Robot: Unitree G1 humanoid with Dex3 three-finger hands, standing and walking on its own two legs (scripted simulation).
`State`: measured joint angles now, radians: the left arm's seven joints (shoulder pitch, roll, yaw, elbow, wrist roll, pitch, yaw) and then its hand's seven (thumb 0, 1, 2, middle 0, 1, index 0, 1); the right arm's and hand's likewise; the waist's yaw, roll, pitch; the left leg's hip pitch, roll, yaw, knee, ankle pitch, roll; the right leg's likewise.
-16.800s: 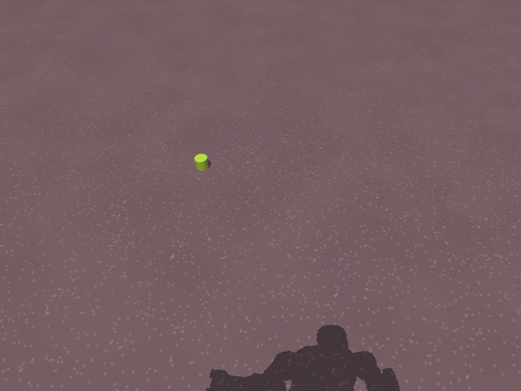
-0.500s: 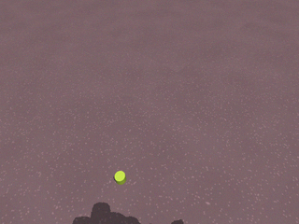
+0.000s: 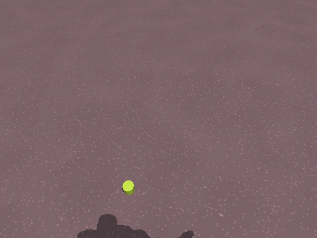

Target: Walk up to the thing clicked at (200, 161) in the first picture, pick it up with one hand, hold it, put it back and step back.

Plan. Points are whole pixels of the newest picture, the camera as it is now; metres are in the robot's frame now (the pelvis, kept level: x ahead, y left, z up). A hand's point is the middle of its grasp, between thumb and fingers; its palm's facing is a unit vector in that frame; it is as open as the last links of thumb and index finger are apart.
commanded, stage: stand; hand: left
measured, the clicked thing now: (128, 187) +0.52 +0.23 -0.75
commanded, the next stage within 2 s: none
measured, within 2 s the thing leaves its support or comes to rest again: neither
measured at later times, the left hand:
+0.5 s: hand out of the picture +0.06 +0.25 -0.16, palm faces -0.03 -0.94 -0.35, open 7.4 cm
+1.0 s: hand out of the picture +0.06 +0.25 -0.16, palm faces -0.03 -0.94 -0.35, open 7.4 cm
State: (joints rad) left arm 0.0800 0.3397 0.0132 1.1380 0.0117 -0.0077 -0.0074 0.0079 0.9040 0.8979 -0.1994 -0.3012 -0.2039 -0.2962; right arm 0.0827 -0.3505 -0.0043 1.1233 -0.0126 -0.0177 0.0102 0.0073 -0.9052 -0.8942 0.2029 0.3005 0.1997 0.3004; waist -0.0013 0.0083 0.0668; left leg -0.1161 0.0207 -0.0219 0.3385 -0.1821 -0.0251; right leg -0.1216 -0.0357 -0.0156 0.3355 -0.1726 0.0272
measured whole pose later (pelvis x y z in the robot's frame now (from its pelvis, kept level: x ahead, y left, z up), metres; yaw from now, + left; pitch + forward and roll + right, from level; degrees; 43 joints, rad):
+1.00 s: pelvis -0.01 -0.01 +0.00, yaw +0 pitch -2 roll +0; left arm 0.12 0.35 0.00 1.13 0.01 -0.01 -0.01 0.01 0.90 0.90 -0.20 -0.30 -0.20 -0.30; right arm 0.12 -0.36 0.00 1.14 -0.01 -0.01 0.02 0.01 -0.91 -0.89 0.20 0.30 0.20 0.30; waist 0.00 0.01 0.06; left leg -0.13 0.03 -0.03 0.33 -0.17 -0.04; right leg -0.14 -0.03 -0.02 0.34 -0.17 0.02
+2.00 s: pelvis +0.01 -0.01 +0.00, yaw +0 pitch -2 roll +0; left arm 0.11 0.35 0.00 1.13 0.01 -0.01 -0.01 0.01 0.90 0.90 -0.20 -0.30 -0.20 -0.30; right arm 0.11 -0.36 0.00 1.12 -0.01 -0.01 0.01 0.01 -0.91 -0.89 0.20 0.30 0.20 0.30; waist 0.00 0.01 0.06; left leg -0.11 0.03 -0.03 0.33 -0.19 -0.04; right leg -0.12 -0.03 -0.03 0.33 -0.19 0.02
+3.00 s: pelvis +0.11 +0.05 -0.01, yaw -1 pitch -3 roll +0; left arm 0.21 0.41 0.04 0.98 0.01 0.04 -0.01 0.01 0.91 0.90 -0.20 -0.30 -0.20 -0.30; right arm 0.22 -0.34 -0.04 0.92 -0.02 -0.04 0.00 0.01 -0.90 -0.89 0.21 0.30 0.20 0.30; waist 0.00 -0.05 0.15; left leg -0.15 0.01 0.08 0.49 -0.28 0.03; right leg -0.35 -0.02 0.07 0.74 -0.36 -0.02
